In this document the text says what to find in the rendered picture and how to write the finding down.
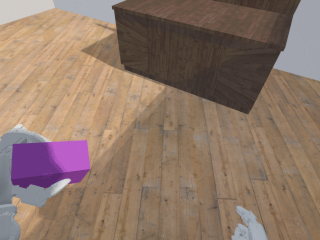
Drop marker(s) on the robot left forearm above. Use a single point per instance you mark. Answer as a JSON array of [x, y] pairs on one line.
[[9, 227]]

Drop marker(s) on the robot left hand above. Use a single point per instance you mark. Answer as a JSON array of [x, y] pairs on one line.
[[32, 195]]

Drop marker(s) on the table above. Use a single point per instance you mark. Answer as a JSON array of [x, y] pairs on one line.
[[219, 50]]

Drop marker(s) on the robot right hand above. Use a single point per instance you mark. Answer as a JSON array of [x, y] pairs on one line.
[[255, 230]]

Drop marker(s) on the sponge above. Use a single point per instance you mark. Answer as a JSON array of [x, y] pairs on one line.
[[44, 163]]

